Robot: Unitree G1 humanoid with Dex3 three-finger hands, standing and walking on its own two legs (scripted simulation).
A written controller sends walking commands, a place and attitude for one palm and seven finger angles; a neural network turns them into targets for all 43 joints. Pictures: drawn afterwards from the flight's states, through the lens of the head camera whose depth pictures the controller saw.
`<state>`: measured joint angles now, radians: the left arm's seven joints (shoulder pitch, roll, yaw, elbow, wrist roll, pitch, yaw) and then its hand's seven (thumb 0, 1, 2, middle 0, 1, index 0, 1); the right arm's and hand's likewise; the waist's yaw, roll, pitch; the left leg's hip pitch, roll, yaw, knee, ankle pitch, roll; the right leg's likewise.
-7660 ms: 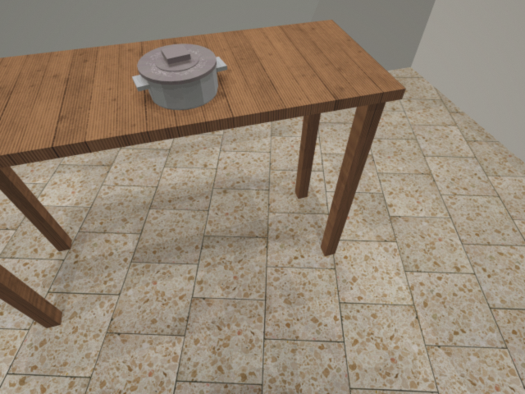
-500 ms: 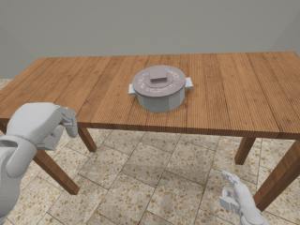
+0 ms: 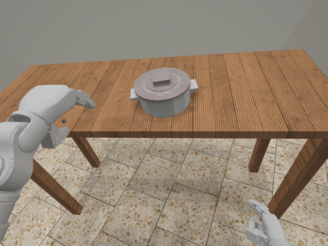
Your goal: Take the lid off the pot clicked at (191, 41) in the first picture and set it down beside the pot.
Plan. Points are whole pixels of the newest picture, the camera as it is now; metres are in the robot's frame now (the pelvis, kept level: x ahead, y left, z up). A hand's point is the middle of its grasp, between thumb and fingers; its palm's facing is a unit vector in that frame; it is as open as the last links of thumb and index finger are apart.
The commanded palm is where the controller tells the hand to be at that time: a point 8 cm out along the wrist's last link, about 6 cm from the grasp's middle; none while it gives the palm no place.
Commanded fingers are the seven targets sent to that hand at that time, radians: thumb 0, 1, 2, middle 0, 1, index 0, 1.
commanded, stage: reach forward and open the fingers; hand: left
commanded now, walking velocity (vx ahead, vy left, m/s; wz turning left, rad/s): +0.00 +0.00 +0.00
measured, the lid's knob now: (161, 77) +0.54 +0.07 +0.15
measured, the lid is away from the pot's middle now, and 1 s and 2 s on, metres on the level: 0.00 0.00 0.00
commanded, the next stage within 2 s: move the open hand above the knob in 0.08 s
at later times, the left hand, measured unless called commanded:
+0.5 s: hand (88, 101) +0.35 +0.20 +0.22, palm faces -0.05 +0.01 -1.00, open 10.0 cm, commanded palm +0.32 +0.20 +0.28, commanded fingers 0.00 -0.39 1.72 -0.88 -0.08 -0.88 -0.08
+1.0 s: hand (119, 83) +0.42 +0.15 +0.22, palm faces -0.07 -0.02 -1.00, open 10.0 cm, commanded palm +0.39 +0.15 +0.28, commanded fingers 0.00 -0.39 1.72 -0.88 -0.08 -0.88 -0.08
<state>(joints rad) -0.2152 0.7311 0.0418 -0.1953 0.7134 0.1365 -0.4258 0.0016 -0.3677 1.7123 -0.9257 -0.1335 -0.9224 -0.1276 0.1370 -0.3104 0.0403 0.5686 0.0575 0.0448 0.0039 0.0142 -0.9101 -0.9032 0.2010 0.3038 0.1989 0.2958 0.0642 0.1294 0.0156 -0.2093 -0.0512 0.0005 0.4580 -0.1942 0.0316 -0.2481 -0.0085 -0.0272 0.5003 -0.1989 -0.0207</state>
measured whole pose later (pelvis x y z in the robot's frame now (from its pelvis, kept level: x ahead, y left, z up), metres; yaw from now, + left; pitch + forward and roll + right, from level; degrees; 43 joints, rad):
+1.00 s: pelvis +0.02 +0.00 +0.00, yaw +0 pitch +0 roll +2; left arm -0.75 0.53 -0.25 0.22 0.81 0.29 -0.44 0.00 -0.39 1.72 -0.89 -0.09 -0.89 -0.08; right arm 0.13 -0.29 0.05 0.60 0.06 0.09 0.02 0.01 -0.91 -0.90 0.20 0.30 0.20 0.30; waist 0.02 0.10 -0.01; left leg -0.24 -0.06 0.01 0.47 -0.23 0.03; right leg -0.30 -0.02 -0.02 0.55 -0.25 -0.02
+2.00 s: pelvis +0.05 +0.01 +0.00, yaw -1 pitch +4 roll +2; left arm -1.24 0.30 -0.35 0.89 0.86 0.37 -0.39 0.00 -0.39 1.72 -0.89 -0.09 -0.89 -0.08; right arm 0.23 -0.28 0.04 0.69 0.05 0.10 -0.01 0.01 -0.91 -0.90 0.20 0.30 0.20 0.30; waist -0.06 0.08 -0.05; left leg -0.24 -0.06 0.03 0.38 -0.21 0.05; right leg -0.31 -0.02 0.00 0.48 -0.24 -0.01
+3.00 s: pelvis +0.05 +0.01 +0.00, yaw -1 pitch +3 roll +1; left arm -1.22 0.23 -0.39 0.91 0.84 0.39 -0.39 0.00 -0.39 1.72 -0.89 -0.09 -0.89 -0.08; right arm 0.19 -0.26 0.06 0.69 0.05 0.12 -0.01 0.01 -0.91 -0.90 0.20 0.30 0.20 0.30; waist -0.04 0.07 -0.06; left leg -0.22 -0.08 0.03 0.37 -0.21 0.06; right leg -0.30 -0.03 0.01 0.47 -0.23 0.00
